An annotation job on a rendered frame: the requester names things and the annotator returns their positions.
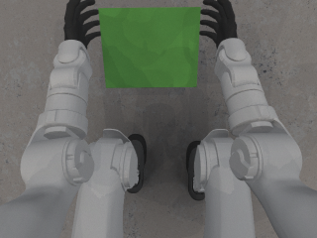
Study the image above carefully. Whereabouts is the right robot forearm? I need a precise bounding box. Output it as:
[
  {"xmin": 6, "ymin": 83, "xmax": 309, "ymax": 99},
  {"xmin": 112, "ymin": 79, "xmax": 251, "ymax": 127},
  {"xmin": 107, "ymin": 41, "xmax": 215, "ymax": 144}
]
[{"xmin": 214, "ymin": 38, "xmax": 303, "ymax": 167}]

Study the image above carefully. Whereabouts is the carton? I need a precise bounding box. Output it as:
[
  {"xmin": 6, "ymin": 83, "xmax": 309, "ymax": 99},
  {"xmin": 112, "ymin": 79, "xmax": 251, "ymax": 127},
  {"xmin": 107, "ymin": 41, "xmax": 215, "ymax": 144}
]
[{"xmin": 98, "ymin": 7, "xmax": 201, "ymax": 88}]

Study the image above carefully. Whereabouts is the robot right hand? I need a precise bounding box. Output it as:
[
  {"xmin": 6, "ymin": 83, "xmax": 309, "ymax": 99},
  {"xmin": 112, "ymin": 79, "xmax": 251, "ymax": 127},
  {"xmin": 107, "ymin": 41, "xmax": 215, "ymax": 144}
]
[{"xmin": 199, "ymin": 0, "xmax": 238, "ymax": 50}]

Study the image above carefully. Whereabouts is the right robot upper arm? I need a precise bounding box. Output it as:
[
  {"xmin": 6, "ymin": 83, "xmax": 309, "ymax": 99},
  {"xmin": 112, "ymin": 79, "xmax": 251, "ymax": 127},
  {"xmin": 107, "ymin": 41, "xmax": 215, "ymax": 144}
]
[{"xmin": 229, "ymin": 132, "xmax": 317, "ymax": 238}]

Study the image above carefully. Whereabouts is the robot right foot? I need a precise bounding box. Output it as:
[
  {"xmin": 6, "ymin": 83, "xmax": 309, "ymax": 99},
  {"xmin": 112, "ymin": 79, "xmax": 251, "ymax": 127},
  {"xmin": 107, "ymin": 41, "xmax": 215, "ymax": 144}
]
[{"xmin": 186, "ymin": 141, "xmax": 205, "ymax": 201}]

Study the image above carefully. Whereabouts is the left robot thigh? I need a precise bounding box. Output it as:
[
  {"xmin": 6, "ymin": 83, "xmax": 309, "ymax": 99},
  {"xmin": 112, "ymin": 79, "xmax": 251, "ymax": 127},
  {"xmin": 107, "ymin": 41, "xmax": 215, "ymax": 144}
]
[{"xmin": 71, "ymin": 137, "xmax": 137, "ymax": 238}]

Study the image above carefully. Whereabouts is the left robot upper arm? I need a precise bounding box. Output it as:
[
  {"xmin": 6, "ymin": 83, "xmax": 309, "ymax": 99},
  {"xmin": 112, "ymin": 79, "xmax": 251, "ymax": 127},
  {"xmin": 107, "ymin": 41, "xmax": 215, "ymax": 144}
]
[{"xmin": 0, "ymin": 136, "xmax": 95, "ymax": 238}]

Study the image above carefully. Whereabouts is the robot left hand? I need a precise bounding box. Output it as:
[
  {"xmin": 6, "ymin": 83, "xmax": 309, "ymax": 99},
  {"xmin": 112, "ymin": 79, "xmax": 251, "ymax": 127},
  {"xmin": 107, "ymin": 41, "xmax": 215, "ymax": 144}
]
[{"xmin": 63, "ymin": 0, "xmax": 101, "ymax": 49}]

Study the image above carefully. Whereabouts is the left robot forearm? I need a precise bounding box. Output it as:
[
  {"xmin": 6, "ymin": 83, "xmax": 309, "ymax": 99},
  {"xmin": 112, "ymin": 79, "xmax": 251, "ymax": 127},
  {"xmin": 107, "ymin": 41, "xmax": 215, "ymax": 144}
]
[{"xmin": 20, "ymin": 40, "xmax": 93, "ymax": 181}]

